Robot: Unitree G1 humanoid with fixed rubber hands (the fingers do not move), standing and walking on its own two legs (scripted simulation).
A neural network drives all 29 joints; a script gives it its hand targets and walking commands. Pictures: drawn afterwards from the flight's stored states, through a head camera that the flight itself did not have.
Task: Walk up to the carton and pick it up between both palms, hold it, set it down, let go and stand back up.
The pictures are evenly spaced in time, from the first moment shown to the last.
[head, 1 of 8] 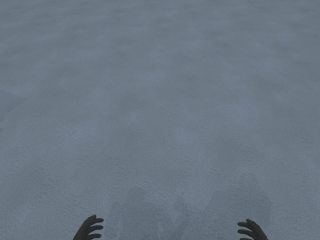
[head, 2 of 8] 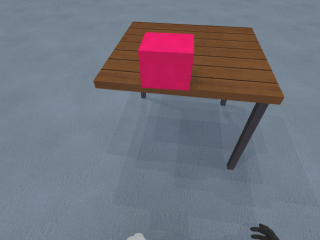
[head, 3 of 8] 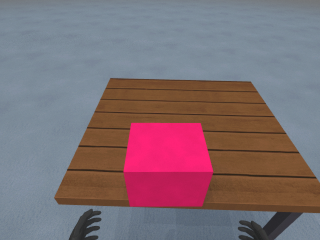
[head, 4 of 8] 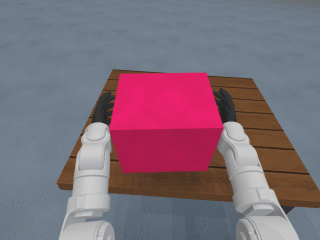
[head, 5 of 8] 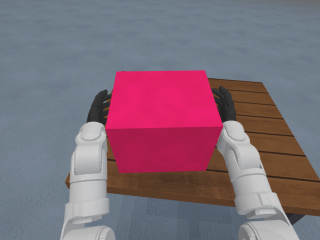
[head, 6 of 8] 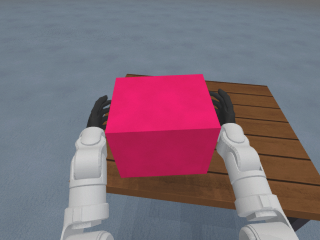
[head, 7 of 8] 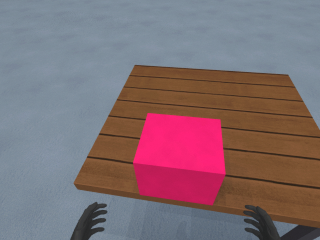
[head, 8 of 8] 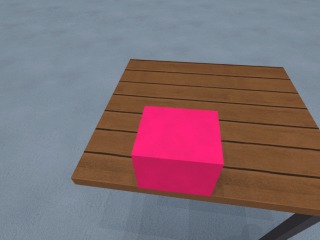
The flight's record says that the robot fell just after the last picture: no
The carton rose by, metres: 0.18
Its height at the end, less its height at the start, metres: +0.00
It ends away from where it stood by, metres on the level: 0.02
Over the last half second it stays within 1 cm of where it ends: yes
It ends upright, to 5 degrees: yes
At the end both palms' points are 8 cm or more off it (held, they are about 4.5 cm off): yes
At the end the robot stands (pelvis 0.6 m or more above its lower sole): yes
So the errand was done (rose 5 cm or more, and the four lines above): yes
